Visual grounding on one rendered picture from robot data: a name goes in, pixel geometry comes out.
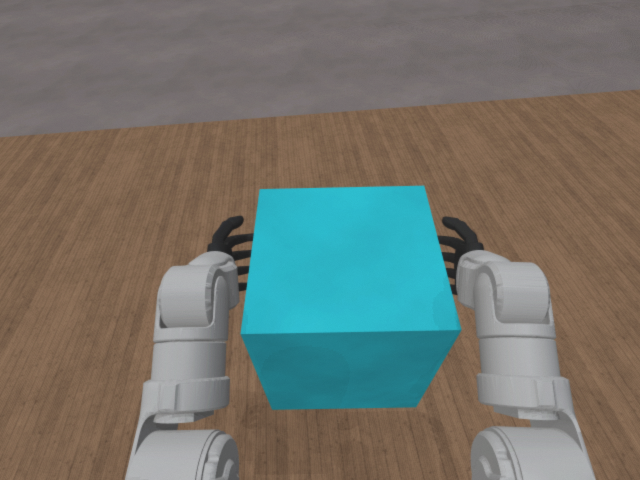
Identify right robot hand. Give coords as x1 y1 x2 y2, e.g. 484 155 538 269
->
437 216 484 295

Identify left robot forearm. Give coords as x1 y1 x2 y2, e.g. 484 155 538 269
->
125 251 240 480

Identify right robot forearm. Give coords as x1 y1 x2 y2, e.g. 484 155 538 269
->
456 250 596 480

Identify carton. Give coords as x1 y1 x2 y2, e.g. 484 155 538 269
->
241 186 461 410

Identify left robot hand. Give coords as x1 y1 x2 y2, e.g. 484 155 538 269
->
207 216 254 291

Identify right robot upper arm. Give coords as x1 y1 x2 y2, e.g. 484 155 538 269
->
471 426 594 480

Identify left robot upper arm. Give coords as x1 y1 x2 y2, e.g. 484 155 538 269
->
127 429 239 480

